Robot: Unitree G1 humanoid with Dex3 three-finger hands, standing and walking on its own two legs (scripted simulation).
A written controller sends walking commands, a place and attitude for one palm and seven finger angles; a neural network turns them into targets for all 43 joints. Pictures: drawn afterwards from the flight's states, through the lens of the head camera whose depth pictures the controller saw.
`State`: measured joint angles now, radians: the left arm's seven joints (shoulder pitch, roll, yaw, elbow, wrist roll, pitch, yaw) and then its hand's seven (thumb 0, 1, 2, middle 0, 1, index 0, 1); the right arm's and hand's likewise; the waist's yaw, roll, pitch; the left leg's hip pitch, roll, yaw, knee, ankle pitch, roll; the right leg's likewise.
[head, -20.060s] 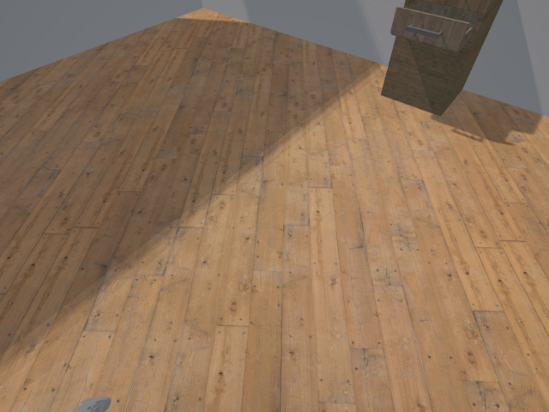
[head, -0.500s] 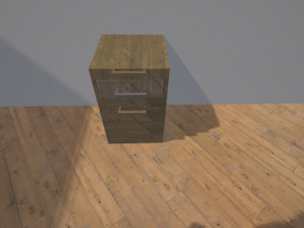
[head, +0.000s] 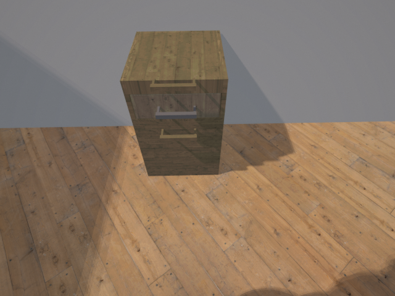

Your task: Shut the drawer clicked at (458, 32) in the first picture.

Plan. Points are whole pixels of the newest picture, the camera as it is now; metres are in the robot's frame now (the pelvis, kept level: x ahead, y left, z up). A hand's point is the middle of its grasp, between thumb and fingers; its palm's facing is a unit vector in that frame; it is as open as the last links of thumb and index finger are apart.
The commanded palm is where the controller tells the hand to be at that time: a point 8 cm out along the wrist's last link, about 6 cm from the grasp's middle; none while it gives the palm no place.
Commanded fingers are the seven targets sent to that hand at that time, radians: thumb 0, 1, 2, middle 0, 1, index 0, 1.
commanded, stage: let the arm hang, fingers relaxed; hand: left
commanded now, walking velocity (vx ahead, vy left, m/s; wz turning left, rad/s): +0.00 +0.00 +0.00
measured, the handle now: (176, 111) +0.86 +0.15 -0.22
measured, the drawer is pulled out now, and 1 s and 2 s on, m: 0.00 0.00 0.00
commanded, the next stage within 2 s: look to check the result in 0.36 s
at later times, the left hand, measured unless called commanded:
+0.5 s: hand out of the picture +0.01 +0.16 -0.17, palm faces +0.02 -0.98 -0.20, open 7.4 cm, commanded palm none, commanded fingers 0.00 0.90 0.90 -0.20 -0.30 -0.20 -0.30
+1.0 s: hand out of the picture +0.01 +0.15 -0.17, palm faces +0.02 -0.98 -0.20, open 7.4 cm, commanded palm none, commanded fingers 0.00 0.90 0.90 -0.20 -0.30 -0.20 -0.30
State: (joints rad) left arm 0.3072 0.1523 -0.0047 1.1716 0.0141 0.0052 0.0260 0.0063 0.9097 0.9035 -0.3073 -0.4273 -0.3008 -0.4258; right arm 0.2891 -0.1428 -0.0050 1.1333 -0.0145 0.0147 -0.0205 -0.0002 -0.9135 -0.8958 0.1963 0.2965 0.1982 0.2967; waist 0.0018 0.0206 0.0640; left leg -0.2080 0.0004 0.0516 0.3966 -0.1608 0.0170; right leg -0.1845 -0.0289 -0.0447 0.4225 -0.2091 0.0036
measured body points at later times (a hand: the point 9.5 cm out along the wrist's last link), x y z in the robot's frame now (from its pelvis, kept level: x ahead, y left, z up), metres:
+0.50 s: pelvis +0.01 -0.01 +0.00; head +0.02 -0.03 +0.45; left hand +0.01 +0.21 -0.16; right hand -0.02 -0.22 -0.17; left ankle +0.04 +0.11 -0.74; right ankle +0.01 -0.12 -0.74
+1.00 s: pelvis +0.01 -0.02 +0.00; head +0.03 -0.03 +0.45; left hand +0.01 +0.20 -0.16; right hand +0.00 -0.23 -0.17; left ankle +0.04 +0.11 -0.74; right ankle +0.01 -0.12 -0.74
